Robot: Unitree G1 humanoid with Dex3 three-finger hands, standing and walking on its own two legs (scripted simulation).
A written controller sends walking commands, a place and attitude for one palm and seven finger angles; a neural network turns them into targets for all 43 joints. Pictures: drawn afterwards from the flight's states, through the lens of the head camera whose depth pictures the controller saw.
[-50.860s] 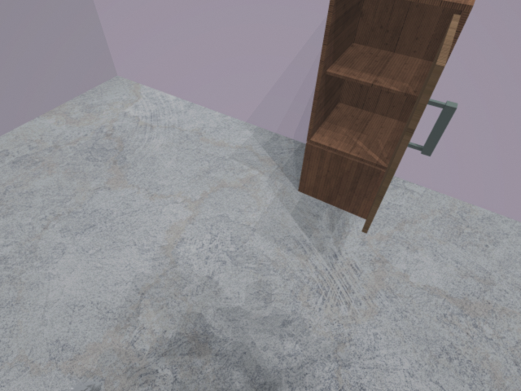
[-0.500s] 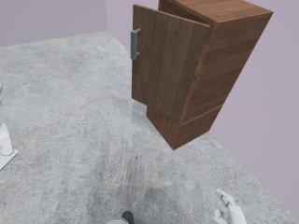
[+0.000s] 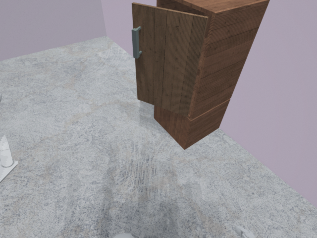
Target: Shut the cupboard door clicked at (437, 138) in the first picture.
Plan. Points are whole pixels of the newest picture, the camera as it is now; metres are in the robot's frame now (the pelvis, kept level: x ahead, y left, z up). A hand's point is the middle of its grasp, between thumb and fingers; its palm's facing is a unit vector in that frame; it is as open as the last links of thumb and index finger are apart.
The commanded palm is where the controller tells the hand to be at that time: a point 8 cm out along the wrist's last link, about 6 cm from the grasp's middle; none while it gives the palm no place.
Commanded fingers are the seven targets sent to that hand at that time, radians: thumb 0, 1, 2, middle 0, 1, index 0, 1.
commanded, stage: stop stepping back and stand still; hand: left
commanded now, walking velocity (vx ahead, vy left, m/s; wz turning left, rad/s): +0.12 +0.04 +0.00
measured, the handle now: (137, 42) +1.01 +0.16 +0.03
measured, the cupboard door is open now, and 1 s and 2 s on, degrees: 28 28 28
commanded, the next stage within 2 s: let the arm hang, fingers relaxed in 0.68 s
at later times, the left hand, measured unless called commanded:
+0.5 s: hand (24, 143) +0.24 +0.27 +0.18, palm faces +0.42 -0.76 -0.50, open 7.4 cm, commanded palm +0.18 +0.31 +0.19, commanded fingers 0.00 0.90 0.90 -0.20 -0.30 -0.20 -0.30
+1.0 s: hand (71, 232) +0.16 +0.24 -0.11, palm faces +0.04 -0.96 -0.29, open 7.4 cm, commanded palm none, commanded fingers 0.00 0.90 0.90 -0.20 -0.30 -0.20 -0.30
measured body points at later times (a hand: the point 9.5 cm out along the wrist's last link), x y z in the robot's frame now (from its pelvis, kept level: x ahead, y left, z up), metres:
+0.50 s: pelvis +0.04 +0.01 +0.01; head +0.07 +0.01 +0.46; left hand +0.21 +0.31 +0.21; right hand +0.21 -0.21 -0.09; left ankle +0.05 +0.15 -0.73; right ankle +0.02 -0.08 -0.73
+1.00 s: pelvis +0.02 +0.04 +0.00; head +0.03 +0.02 +0.45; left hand +0.16 +0.29 -0.09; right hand +0.17 -0.22 -0.12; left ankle +0.05 +0.15 -0.73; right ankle +0.02 -0.07 -0.73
